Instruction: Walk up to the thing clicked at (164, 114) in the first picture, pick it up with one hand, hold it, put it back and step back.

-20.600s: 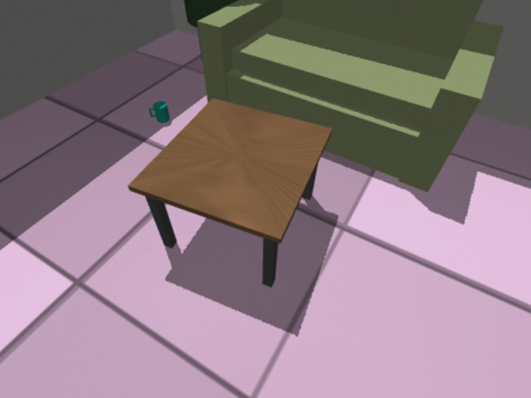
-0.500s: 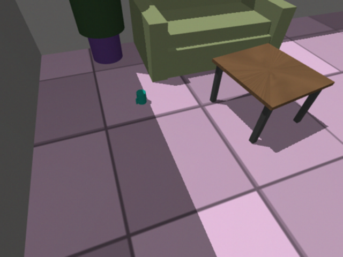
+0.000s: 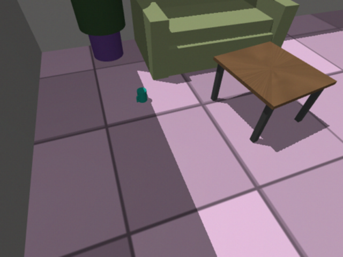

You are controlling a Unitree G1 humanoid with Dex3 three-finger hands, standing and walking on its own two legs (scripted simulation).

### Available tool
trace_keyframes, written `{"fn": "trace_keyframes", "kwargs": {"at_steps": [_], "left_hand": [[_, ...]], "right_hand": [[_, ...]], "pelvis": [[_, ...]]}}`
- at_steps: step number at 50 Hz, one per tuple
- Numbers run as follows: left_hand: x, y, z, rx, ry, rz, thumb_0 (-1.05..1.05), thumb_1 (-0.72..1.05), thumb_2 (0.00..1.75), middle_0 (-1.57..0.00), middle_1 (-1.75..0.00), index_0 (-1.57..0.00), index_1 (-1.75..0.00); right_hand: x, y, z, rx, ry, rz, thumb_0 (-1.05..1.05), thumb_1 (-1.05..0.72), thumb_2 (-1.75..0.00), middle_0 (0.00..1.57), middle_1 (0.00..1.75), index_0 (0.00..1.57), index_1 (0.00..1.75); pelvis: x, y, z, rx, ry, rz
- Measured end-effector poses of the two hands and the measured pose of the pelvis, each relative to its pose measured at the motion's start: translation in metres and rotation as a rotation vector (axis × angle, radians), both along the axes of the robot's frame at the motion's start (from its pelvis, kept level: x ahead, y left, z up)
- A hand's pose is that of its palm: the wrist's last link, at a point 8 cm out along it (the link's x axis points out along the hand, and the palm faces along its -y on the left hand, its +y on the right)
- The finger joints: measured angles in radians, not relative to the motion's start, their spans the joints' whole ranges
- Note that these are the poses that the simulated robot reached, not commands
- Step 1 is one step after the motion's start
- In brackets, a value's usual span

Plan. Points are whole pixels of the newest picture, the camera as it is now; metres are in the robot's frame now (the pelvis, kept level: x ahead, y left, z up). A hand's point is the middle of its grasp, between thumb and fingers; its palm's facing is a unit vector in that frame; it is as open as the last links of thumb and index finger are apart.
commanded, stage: stand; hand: left
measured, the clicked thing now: (140, 96) +1.50 +0.23 -0.73
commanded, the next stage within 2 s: walk up in 1.08 s
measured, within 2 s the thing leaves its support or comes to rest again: neither
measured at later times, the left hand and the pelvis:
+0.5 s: hand out of the picture +0.08 +0.25 -0.15, palm faces -0.02 -0.94 -0.35, open 7.4 cm; pelvis +0.00 +0.00 +0.00, yaw +0 degrees
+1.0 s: hand out of the picture +0.07 +0.25 -0.16, palm faces -0.03 -0.94 -0.35, open 7.4 cm; pelvis +0.00 +0.00 +0.00, yaw +0 degrees
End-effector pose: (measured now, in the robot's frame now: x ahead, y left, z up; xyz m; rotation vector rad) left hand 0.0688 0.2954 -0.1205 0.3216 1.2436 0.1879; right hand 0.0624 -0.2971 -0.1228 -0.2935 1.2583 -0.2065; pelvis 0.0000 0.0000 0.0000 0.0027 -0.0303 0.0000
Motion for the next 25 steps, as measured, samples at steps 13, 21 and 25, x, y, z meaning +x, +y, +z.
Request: {"fn": "trace_keyframes", "kwargs": {"at_steps": [13, 21, 25], "left_hand": [[0.007, 0.002, 0.002, 0.004, -0.017, 0.0, 0.0, 0.9, 0.9, -0.2, -0.3, -0.2, -0.3], [0.007, 0.002, 0.003, 0.006, -0.018, 0.002, 0.0, 0.9, 0.9, -0.2, -0.3, -0.2, -0.3], [0.006, 0.002, 0.003, 0.006, -0.02, 0.004, 0.0, 0.9, 0.9, -0.2, -0.3, -0.2, -0.3]], "right_hand": [[0.013, 0.002, 0.001, 0.001, -0.03, 0.011, 0.0, -0.9, -0.89, 0.2, 0.29, 0.2, 0.3], [0.015, 0.001, 0.002, -0.001, -0.036, 0.012, 0.0, -0.9, -0.89, 0.2, 0.29, 0.2, 0.3], [0.014, 0.001, 0.002, -0.002, -0.034, 0.013, 0.0, -0.9, -0.89, 0.2, 0.29, 0.2, 0.3]], "pelvis": [[0.003, 0.001, 0.0, 0.001, -0.002, 0.0], [0.004, 0.001, 0.0, 0.001, -0.006, 0.0], [0.004, 0.0, 0.0, 0.001, -0.008, 0.002]]}}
